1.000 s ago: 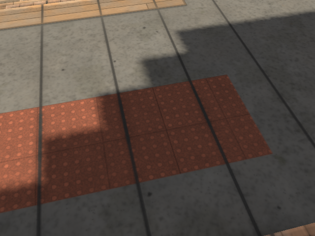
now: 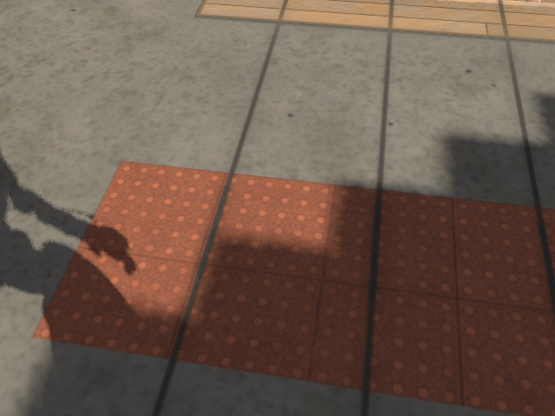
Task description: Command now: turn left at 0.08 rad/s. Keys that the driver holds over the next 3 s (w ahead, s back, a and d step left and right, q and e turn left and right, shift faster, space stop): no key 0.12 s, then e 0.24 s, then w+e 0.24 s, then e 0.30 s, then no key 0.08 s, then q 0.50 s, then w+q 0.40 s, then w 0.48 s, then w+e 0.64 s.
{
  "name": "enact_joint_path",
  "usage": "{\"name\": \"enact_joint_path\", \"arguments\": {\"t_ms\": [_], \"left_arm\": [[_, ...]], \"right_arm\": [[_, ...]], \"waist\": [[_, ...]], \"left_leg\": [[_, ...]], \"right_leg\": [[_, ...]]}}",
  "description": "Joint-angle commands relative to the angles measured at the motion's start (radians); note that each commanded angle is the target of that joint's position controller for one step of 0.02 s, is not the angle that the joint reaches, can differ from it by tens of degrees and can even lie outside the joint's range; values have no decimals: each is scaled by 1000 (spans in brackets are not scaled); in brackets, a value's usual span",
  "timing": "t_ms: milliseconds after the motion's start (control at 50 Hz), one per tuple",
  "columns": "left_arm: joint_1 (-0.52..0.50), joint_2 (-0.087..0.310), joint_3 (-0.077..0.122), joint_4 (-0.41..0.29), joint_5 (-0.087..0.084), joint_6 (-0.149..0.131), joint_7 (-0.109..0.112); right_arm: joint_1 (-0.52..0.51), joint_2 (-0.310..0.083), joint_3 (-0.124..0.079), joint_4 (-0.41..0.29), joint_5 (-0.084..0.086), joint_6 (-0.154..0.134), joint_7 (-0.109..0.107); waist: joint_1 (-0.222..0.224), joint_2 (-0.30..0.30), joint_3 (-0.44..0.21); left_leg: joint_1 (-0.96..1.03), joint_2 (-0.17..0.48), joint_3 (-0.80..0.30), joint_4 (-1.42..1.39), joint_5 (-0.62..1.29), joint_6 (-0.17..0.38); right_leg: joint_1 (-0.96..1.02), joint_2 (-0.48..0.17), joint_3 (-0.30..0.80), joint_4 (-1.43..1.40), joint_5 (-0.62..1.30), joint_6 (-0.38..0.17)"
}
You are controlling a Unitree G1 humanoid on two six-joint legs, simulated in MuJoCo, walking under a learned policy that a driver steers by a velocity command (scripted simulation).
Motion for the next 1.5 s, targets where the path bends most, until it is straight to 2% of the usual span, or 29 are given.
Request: {"name": "enact_joint_path", "arguments": {"t_ms": [20,60,120,160,200,340,400,420,460,480,540,580,640,740,820,880,960,980,1000,1020,1040,1060,1100,1140,1200,1280,1400,1480,1500], "left_arm": [[-163,97,2,-53,-29,-29,-21],[-108,133,8,-7,-50,-26,-49],[-19,151,33,5,-32,-23,-34],[-114,159,50,-16,4,-30,-9],[-97,150,64,7,-13,-36,0],[-48,173,104,-69,29,-45,110],[-91,184,111,-88,37,-37,101],[-133,161,107,-104,44,-33,95],[-264,33,68,-176,56,-39,93],[-245,25,60,-160,47,-44,98],[-67,86,84,-65,69,-40,101],[12,33,60,-18,80,-35,24],[-69,45,53,-47,51,-38,-17],[-192,42,41,-139,76,-27,41],[-349,-50,11,-165,96,-1,47],[-291,-26,5,-90,89,27,20],[-280,68,23,-56,98,18,27],[-163,144,80,-7,-106,22,39],[36,230,102,57,-94,25,59],[207,279,102,144,-42,25,76],[292,278,84,165,-19,35,63],[216,205,60,145,-12,55,74],[-34,112,13,91,-4,64,84],[-203,128,10,59,18,53,77],[-259,143,10,59,40,33,103],[-203,115,12,79,17,51,178],[-133,200,68,48,-17,104,189],[-88,197,84,55,-21,114,191],[-82,140,76,42,-7,110,182]], "right_arm": [[176,23,9,61,25,3,63],[133,-14,10,59,64,-2,61],[-20,-134,-9,9,45,-5,27],[-59,-73,-4,34,66,-2,26],[-40,-49,-2,40,69,3,14],[6,-29,-15,-60,44,1,-115],[99,-32,-15,-60,19,-4,-102],[191,-35,-17,-38,-1,-17,-98],[470,-79,-26,27,-45,-66,-102],[363,-85,-19,4,-50,-67,-84],[94,20,15,-70,27,-52,-38],[76,54,31,-57,-25,-43,-55],[217,29,31,22,-45,-59,-64],[262,-28,27,63,-25,-87,-82],[563,74,48,162,-4,-77,-148],[438,17,45,126,-50,-56,-91],[357,-78,4,147,-10,-34,-75],[235,-78,-23,128,138,10,-85],[292,-68,-14,114,133,3,-80],[333,7,6,118,122,-9,-78],[426,8,25,116,170,-32,-53],[357,7,28,81,180,-31,-48],[253,58,46,42,153,13,-86],[250,54,26,54,117,84,-137],[175,23,-6,3,83,100,-159],[-4,47,5,-77,70,95,-123],[-187,-21,-15,-205,74,125,-74],[-134,-29,-31,-202,71,113,-69],[-52,-121,-63,-186,74,106,-77]], "waist": [[-97,-101,7],[-94,-72,9],[20,-4,-4],[5,3,83],[-7,-28,101],[-19,-139,-4],[-62,-119,44],[-109,-62,59],[-233,136,123],[-168,3,164],[-43,49,129],[-15,27,136],[-82,1,134],[-102,68,83],[-229,53,162],[-173,37,251],[-137,-43,239],[-12,-50,246],[57,-123,32],[89,-290,-206],[125,-314,-509],[108,-233,-551],[3,-68,-371],[-72,9,-160],[-104,-90,46],[-75,-146,-13],[9,-138,74],[-11,-54,32],[-19,122,-16]], "left_leg": [[355,80,106,-278,-18,-56],[442,79,113,-543,141,-46],[391,54,92,-639,134,111],[289,48,82,-714,-24,150],[360,37,115,-687,13,134],[364,-7,169,-497,34,186],[542,-22,170,-626,-58,219],[712,36,94,-677,-75,264],[1015,439,-481,-960,-155,547],[975,477,-469,-1007,-105,535],[679,325,-74,-1026,-47,399],[459,243,121,-996,132,340],[494,263,198,-910,258,373],[640,322,212,-745,641,363],[944,386,109,-622,383,322],[410,348,203,-706,-54,268],[540,360,212,-526,-105,212],[317,244,320,-177,216,175],[94,186,359,120,73,110],[-203,117,297,634,-701,28],[-213,96,13,837,-713,14],[-209,135,-50,772,-688,12],[-162,200,2,643,-444,37],[49,165,8,515,-189,66],[81,101,-5,314,0,82],[177,115,61,-211,166,86],[149,83,151,-331,-42,142],[376,23,193,-602,92,222],[568,149,-24,-687,329,286]], "right_leg": [[-175,-123,104,-85,195,-49],[-74,-166,191,-37,207,-34],[74,-105,134,-37,42,4],[86,-70,50,-31,-65,-10],[51,-74,88,-63,22,-41],[113,-261,413,-92,373,-316],[-44,-201,408,-136,-131,-270],[-209,-138,375,-67,-358,-220],[-682,52,243,394,-366,-81],[-740,15,344,471,-250,-84],[-504,-55,189,674,-21,-53],[-315,-79,121,788,187,-43],[-381,-117,87,728,301,-17],[-398,-140,14,543,156,33],[-729,-221,29,179,424,55],[-188,-175,-46,20,727,14],[-113,-163,-18,-179,579,-9],[168,2,-76,-153,572,-30],[598,-61,-68,-51,1016,-62],[993,-307,149,158,1646,-163],[1112,-481,327,209,1761,-336],[1008,-484,343,128,1397,-363],[584,-493,340,-31,841,-302],[68,-526,304,-185,528,-276],[-132,-410,127,-243,452,-198],[24,-320,-5,-201,410,-141],[94,-428,92,-218,-33,-147],[68,-374,-5,2,5,-27],[-108,-273,-138,299,-144,59]]}}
